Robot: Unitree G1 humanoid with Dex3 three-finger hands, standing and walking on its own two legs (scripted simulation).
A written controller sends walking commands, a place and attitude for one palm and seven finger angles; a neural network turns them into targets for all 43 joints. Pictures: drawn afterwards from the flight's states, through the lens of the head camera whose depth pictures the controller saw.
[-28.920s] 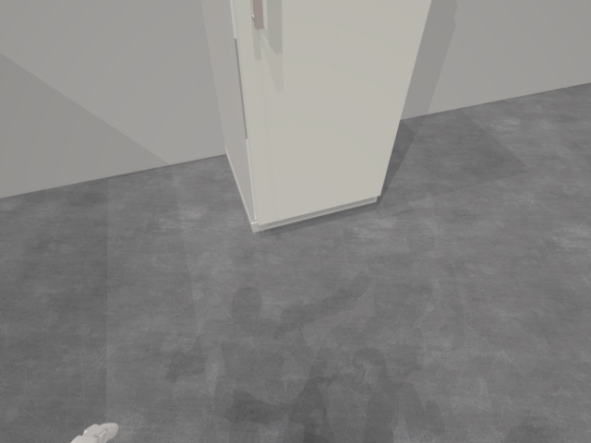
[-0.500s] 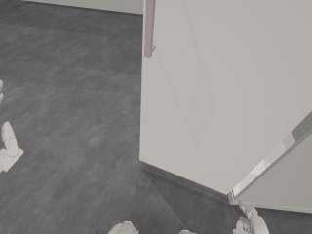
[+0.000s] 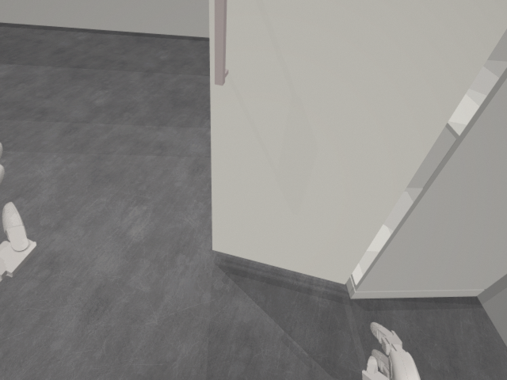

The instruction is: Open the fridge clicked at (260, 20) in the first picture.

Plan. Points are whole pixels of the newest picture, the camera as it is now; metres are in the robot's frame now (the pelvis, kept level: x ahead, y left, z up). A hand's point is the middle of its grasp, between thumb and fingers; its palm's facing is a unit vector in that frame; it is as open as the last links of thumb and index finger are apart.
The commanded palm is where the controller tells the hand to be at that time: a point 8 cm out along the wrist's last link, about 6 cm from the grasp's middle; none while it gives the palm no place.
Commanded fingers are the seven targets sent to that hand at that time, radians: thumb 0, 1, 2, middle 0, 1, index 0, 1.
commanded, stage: stop stepping back and stand still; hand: left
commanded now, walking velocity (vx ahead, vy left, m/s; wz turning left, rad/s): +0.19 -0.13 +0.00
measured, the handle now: (223, 11) +0.74 +0.12 +0.28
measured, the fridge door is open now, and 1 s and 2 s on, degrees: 73 73 73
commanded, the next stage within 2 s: let the arm hang, fingers relaxed in 0.52 s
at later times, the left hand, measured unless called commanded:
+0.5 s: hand (18, 270) +0.18 +0.27 +0.18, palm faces +0.41 -0.79 -0.45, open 7.4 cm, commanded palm +0.12 +0.31 +0.18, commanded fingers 0.00 0.90 0.90 -0.20 -0.30 -0.20 -0.30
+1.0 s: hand out of the picture +0.01 +0.19 -0.17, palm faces +0.02 -0.98 -0.19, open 7.0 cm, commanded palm none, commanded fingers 0.00 0.90 0.90 -0.20 -0.30 -0.20 -0.30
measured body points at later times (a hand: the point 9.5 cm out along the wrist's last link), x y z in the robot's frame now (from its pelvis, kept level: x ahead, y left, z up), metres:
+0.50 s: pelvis -0.03 +0.01 +0.00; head -0.04 +0.02 +0.45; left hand +0.16 +0.31 +0.20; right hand +0.10 -0.22 -0.09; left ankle +0.03 +0.14 -0.73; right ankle -0.02 -0.07 -0.73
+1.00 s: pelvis -0.03 +0.00 +0.00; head +0.01 +0.02 +0.45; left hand +0.01 +0.24 -0.16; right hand +0.04 -0.27 -0.13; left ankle +0.00 +0.13 -0.73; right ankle -0.02 -0.07 -0.73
